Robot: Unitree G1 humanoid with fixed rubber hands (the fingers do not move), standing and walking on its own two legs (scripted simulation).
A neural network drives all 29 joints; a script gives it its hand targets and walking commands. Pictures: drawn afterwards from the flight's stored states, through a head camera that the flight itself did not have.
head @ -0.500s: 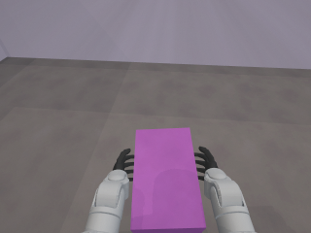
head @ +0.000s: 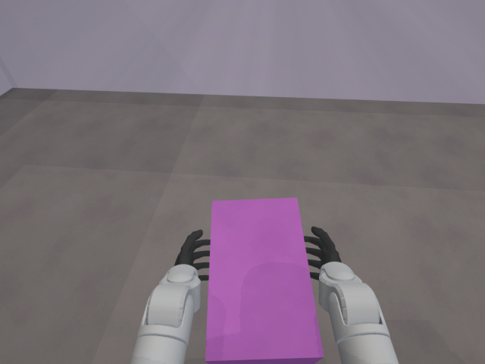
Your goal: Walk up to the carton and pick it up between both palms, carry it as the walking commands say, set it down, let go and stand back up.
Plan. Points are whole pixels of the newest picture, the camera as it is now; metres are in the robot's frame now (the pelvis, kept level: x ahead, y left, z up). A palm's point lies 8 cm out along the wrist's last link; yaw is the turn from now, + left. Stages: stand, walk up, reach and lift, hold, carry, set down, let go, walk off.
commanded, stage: carry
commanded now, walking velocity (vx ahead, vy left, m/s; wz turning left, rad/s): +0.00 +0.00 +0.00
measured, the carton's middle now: (257, 292) +0.28 +0.00 -0.04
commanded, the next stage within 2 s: hold in 0.56 s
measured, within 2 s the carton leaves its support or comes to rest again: neither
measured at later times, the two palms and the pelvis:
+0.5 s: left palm (185, 275) +0.27 +0.13 +0.03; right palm (330, 274) +0.28 -0.12 +0.03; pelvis +0.00 +0.00 +0.00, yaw +0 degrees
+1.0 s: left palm (185, 255) +0.29 +0.12 +0.06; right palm (327, 244) +0.32 -0.11 +0.06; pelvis +0.01 -0.02 +0.00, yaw +8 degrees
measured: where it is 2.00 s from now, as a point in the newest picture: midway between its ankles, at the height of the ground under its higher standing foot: outside the picture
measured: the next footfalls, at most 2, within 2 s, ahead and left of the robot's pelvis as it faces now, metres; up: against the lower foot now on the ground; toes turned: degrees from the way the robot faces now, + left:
none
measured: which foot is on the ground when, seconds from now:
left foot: down 0.00-1.00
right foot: down 0.00-1.00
